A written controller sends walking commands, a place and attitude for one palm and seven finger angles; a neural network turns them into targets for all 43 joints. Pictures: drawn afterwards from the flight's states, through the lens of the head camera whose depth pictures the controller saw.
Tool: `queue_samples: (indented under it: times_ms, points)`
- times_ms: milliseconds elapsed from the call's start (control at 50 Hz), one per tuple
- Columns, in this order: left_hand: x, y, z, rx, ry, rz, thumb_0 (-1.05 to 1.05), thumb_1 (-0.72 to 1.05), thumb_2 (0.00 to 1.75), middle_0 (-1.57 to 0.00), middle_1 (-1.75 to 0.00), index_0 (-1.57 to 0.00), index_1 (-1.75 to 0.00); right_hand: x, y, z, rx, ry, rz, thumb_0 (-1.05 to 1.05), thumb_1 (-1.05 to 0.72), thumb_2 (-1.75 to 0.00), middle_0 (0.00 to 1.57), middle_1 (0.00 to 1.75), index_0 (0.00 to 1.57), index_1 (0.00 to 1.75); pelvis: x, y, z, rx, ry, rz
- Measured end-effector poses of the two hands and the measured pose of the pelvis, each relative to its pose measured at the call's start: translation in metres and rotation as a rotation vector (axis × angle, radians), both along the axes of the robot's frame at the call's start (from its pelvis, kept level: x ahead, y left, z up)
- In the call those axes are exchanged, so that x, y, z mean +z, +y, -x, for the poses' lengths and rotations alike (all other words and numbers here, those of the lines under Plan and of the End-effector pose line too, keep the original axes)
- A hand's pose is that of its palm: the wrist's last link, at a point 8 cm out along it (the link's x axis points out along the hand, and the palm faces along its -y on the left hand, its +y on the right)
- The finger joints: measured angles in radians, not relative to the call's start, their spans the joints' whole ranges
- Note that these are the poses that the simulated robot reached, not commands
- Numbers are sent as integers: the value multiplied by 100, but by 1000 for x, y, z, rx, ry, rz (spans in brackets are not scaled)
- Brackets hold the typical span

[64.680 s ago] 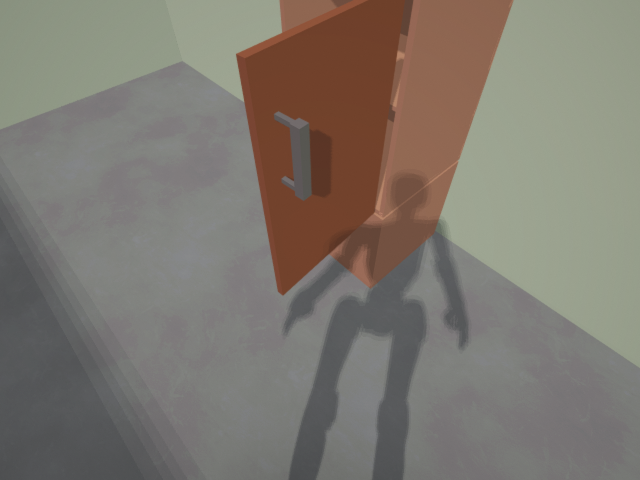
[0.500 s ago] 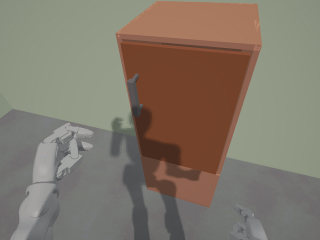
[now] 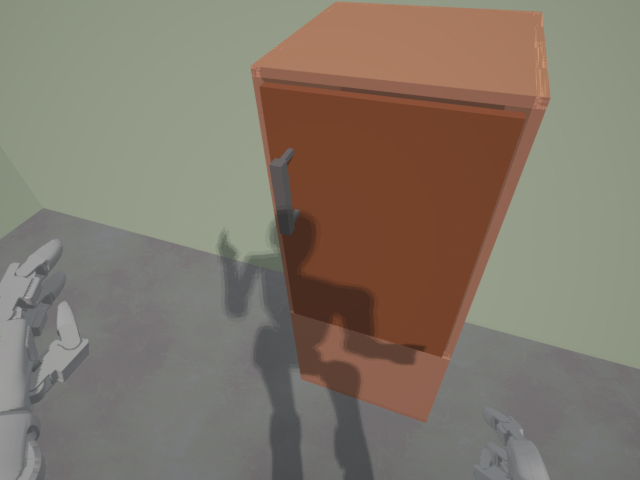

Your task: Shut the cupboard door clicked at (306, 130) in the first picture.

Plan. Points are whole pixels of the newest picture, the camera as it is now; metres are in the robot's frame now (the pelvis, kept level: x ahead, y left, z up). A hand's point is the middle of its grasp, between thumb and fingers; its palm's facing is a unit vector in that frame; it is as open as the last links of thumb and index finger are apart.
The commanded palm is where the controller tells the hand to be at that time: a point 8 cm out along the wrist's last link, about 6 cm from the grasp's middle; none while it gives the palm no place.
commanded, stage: draw the hand back to the body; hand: left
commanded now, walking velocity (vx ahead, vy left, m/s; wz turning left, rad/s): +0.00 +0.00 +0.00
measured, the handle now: (287, 192) +0.55 +0.14 +0.07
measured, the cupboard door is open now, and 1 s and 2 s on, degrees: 0 0 0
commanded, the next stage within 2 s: step back with the hand held close in 0.14 s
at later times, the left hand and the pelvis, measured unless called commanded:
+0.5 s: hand (108, 336) +0.20 +0.25 +0.14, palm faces +0.37 -0.80 -0.47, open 7.4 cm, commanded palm +0.15 +0.29 +0.17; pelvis +0.00 +0.00 +0.00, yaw -1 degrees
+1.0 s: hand out of the picture +0.12 +0.30 +0.15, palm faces +0.46 -0.76 -0.45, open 7.4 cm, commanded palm +0.05 +0.33 +0.17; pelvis -0.08 +0.03 -0.02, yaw +1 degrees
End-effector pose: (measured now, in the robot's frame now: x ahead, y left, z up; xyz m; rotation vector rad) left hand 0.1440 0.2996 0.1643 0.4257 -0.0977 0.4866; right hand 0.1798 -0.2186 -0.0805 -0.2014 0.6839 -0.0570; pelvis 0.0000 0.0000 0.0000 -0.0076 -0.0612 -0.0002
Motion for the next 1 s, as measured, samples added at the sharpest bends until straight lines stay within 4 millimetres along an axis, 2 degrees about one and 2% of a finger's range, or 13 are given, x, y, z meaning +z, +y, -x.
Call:
queue_samples:
  times_ms: [140, 220, 360, 500, 620, 720, 820, 900, 1000]
  points:
    - [8, -13, -8, -58, -23, -24, 2, 89, 90, -22, -31, -22, -31, 4, -4, 1, -17, -25, -11, 1, -91, -89, 20, 30, 20, 30, 0, -6, -4, -10, -4, 0]
    - [15, -14, -9, -60, -30, -47, 1, 89, 90, -21, -30, -22, -31, 2, -7, 2, -26, -22, -20, 1, -90, -89, 20, 30, 20, 30, 0, -9, -4, -14, -6, 0]
    - [11, -12, -12, -49, 3, -75, 1, 89, 90, -21, -30, -21, -30, -6, -18, 9, -50, 26, -16, 1, -90, -89, 20, 30, 21, 30, -1, -12, -3, -14, 35, 11]
    - [-1, -12, -21, -97, 53, -88, 1, 89, 90, -21, -30, -21, -30, -11, -32, 21, -122, 93, 30, 1, -91, -89, 20, 30, 21, 30, -3, -4, -1, -22, 80, 11]
    - [5, -4, -21, -145, 35, -129, 1, 89, 90, -21, -30, -22, -30, -4, -32, 33, -176, 102, 55, 1, -91, -89, 20, 30, 20, 30, -6, 5, 8, -36, 85, 7]
    - [9, 8, -9, -161, -2, -148, 1, 89, 90, -21, -30, -22, -30, 5, -22, 46, -188, 73, 66, 1, -91, -89, 20, 30, 20, 30, -8, 14, 22, -43, 82, 11]
    - [6, 19, 17, -157, -31, -142, 1, 89, 90, -21, -30, -22, -30, 11, -9, 64, -170, 44, 77, 1, -91, -89, 20, 30, 20, 30, -10, 23, 42, -40, 73, 18]
    - [3, 29, 41, -127, -56, -149, 1, 89, 90, -21, -30, -22, -30, 8, 1, 82, -144, 35, 85, 1, -90, -89, 20, 30, 21, 30, -14, 28, 59, -27, 63, 26]
    - [2, 38, 70, -67, -102, -163, 1, 89, 90, -21, -30, -22, -30, -5, 10, 106, -95, 62, 87, 1, -90, -89, 21, 30, 21, 30, -19, 28, 80, 17, 70, 38]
